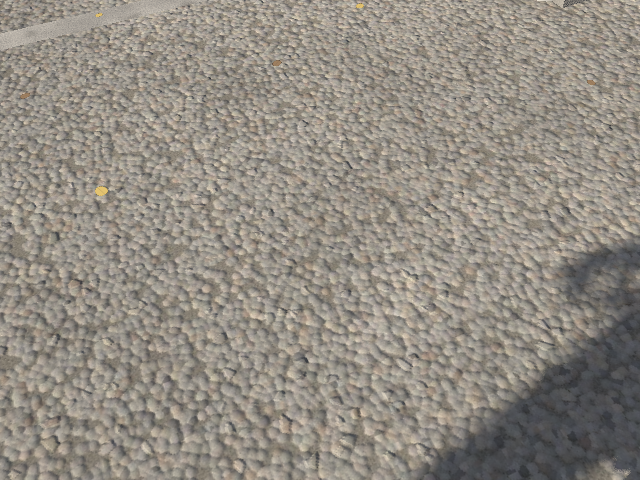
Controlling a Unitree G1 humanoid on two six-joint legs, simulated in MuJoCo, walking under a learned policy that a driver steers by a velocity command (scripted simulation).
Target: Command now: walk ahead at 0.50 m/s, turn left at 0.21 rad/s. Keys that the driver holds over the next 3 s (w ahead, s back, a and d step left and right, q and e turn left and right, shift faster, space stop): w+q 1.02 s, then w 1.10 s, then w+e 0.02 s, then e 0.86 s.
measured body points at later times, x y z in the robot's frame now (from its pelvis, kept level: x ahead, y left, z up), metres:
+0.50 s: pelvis +0.28 +0.08 -0.01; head +0.32 +0.10 +0.44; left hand +0.32 +0.38 -0.12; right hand +0.48 -0.15 -0.11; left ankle +0.31 +0.16 -0.74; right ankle +0.22 -0.09 -0.64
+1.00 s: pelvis +0.56 +0.12 +0.00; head +0.58 +0.13 +0.45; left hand +0.52 +0.43 -0.09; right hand +0.81 -0.05 -0.11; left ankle +0.44 +0.21 -0.65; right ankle +0.65 +0.05 -0.74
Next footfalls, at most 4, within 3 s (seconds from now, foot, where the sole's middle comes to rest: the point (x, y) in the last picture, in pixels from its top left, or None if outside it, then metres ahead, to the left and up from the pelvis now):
0.36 left None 0.35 0.17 -0.78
0.84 right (312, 383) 0.68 0.07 -0.78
1.34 left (146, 364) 0.73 0.45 -0.78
1.86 right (167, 234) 1.12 0.46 -0.78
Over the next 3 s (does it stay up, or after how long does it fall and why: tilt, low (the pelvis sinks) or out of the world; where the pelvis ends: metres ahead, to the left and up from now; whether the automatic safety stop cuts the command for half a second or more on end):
stays up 1.17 0.62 0.01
